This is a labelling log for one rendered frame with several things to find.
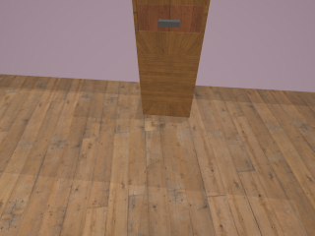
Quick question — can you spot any cabinet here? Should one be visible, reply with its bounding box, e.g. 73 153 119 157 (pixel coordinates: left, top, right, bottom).
132 0 211 118

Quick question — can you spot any drawer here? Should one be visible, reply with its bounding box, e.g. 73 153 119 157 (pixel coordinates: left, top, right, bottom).
137 3 205 33

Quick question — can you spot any handle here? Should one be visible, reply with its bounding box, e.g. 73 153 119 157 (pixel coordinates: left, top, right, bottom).
157 18 180 28

